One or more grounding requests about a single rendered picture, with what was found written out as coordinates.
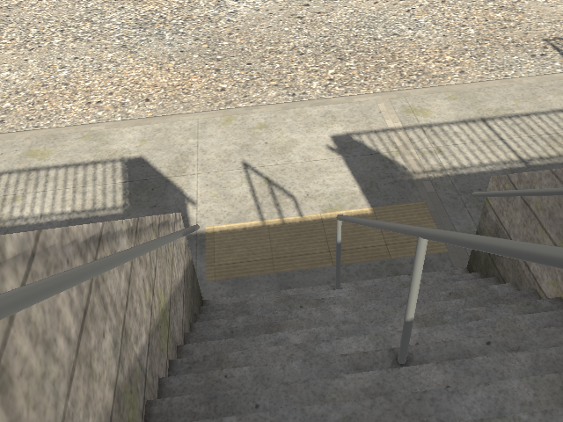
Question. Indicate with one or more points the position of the stairs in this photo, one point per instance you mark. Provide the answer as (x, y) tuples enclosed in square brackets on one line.
[(479, 351)]

